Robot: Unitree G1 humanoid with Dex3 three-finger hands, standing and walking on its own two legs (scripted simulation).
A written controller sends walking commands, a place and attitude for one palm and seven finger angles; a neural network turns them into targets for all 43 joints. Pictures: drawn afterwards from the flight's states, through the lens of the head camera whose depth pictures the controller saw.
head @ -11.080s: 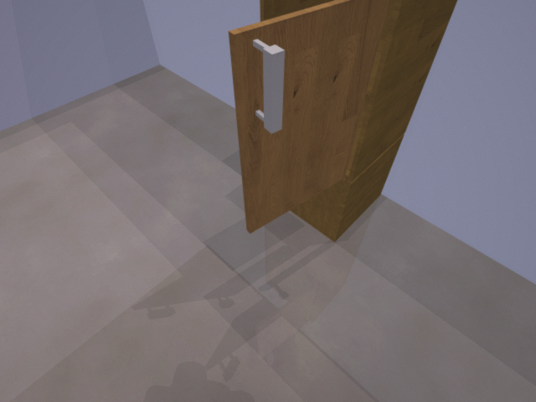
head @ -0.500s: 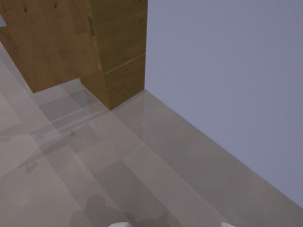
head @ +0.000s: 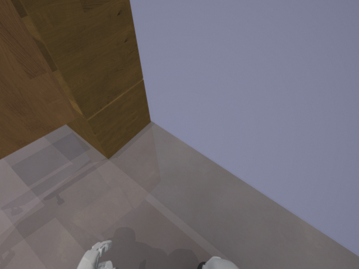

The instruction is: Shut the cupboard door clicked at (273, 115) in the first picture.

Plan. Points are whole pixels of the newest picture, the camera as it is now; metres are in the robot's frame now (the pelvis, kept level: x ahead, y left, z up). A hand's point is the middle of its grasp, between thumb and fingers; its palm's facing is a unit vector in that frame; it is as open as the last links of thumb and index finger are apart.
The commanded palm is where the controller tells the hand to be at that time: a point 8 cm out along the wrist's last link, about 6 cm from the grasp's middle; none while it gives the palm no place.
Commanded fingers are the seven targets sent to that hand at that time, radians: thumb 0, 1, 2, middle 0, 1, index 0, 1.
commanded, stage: turn to face it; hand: left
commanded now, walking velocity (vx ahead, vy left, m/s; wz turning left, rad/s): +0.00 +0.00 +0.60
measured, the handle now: out of the picture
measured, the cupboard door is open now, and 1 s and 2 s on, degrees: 80 80 80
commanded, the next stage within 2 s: take the last steps up to it in 1.14 s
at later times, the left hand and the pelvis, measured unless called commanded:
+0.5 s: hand out of the picture +0.13 +0.24 -0.19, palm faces +0.28 -0.94 -0.20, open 7.3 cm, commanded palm none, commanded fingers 0.00 0.90 0.90 -0.20 -0.30 -0.20 -0.30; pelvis +0.13 +0.04 -0.01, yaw +15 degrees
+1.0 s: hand (93, 247) +0.19 +0.22 -0.14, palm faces +0.46 -0.84 -0.28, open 7.4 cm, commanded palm none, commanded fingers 0.00 0.90 0.90 -0.20 -0.30 -0.20 -0.30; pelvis +0.18 -0.01 +0.01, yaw +28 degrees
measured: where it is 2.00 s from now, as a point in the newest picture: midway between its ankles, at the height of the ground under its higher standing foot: (160, 257)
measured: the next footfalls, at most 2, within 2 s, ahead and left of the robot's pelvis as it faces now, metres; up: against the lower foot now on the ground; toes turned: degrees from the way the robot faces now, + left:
left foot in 0.44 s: +0.22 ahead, +0.14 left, +0.00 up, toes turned +20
right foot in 0.98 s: +0.26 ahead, -0.10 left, +0.00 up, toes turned +28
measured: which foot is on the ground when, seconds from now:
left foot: down 0.00-0.00, up 0.02-0.42, down 0.44-0.98, up 1.00-1.00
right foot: down 0.00-0.44, up 0.46-0.96, down 0.98-1.00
